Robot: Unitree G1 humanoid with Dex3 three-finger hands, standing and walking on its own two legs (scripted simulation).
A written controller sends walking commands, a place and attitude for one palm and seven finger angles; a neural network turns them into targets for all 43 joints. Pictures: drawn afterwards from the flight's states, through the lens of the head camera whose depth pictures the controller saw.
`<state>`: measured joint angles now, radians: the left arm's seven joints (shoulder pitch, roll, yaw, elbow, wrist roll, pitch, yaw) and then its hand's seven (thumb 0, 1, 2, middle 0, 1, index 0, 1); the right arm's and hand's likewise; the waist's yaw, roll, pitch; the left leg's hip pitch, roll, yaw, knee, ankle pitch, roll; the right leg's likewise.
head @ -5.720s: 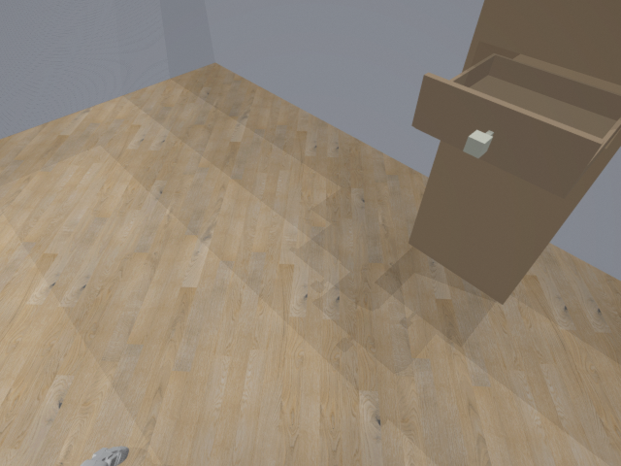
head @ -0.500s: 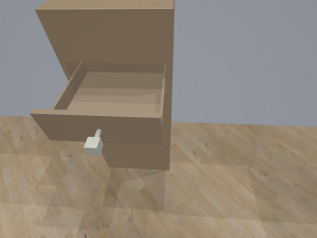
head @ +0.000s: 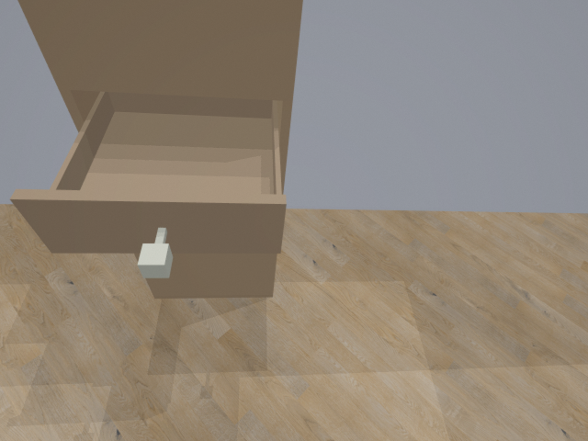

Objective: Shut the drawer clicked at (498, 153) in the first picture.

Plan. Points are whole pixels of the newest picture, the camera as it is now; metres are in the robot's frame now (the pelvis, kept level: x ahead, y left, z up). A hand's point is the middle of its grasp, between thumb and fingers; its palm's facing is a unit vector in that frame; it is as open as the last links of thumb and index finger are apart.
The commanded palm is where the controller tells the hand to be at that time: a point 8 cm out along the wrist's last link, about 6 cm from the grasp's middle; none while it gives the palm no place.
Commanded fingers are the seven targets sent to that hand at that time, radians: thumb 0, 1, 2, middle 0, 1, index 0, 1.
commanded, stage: come to a stop and stand still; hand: left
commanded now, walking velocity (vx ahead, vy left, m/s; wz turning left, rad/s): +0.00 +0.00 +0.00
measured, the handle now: (158, 250) +0.39 +0.21 +0.00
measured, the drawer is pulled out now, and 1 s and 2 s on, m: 0.27 0.27 0.27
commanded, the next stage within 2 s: look again from close up in 0.50 s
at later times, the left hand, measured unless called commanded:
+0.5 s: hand out of the picture +0.06 +0.13 -0.18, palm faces +0.10 -0.97 -0.22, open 7.1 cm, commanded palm none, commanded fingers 0.00 0.90 0.90 -0.20 -0.30 -0.20 -0.30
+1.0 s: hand out of the picture -0.02 +0.20 -0.18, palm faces +0.04 -0.97 -0.23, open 7.4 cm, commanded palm none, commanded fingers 0.00 0.90 0.90 -0.20 -0.30 -0.20 -0.30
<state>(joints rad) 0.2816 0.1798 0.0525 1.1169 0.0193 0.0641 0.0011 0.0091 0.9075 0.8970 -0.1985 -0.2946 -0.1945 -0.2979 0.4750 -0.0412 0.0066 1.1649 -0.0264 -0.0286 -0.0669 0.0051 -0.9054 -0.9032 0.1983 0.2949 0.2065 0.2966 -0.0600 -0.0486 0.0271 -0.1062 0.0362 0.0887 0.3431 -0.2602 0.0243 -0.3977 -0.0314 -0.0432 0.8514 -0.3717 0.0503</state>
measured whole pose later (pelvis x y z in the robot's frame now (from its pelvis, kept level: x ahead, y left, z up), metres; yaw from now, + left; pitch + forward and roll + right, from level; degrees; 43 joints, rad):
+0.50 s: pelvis +0.02 -0.06 -0.01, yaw +2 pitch -1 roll +0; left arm 0.19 0.15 0.04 1.09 0.01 0.00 0.05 -0.02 0.95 0.90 -0.20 -0.30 -0.20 -0.30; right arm 0.23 -0.17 -0.04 1.11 -0.01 0.01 -0.05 0.01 -0.92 -0.90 0.19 0.29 0.20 0.30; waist 0.00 0.02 0.02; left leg -0.14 0.09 0.07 0.46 -0.31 -0.06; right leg -0.18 0.00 -0.12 0.47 -0.27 -0.03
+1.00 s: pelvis -0.01 +0.01 -0.01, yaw +1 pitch -1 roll +0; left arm 0.31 0.17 -0.01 1.08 0.02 0.02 0.03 0.01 0.91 0.90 -0.20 -0.29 -0.20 -0.30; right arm 0.32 -0.17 0.01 1.04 -0.01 0.00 -0.02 0.01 -0.94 -0.90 0.20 0.29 0.20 0.30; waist 0.01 0.02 0.01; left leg -0.17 -0.04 0.11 0.47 -0.28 0.06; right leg -0.24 -0.09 -0.01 0.51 -0.25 0.02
